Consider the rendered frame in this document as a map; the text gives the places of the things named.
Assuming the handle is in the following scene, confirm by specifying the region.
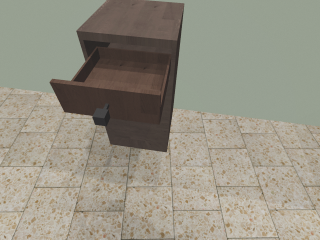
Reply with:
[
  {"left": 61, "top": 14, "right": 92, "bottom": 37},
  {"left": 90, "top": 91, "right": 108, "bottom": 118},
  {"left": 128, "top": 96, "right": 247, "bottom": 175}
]
[{"left": 92, "top": 103, "right": 111, "bottom": 126}]

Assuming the cabinet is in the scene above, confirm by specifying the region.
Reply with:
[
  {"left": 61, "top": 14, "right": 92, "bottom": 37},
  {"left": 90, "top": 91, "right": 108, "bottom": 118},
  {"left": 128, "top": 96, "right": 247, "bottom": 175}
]
[{"left": 76, "top": 0, "right": 185, "bottom": 153}]

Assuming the drawer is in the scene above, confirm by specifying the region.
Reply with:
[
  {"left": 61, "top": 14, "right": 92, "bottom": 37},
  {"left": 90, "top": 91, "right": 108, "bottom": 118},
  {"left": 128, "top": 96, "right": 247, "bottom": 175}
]
[{"left": 49, "top": 46, "right": 172, "bottom": 125}]

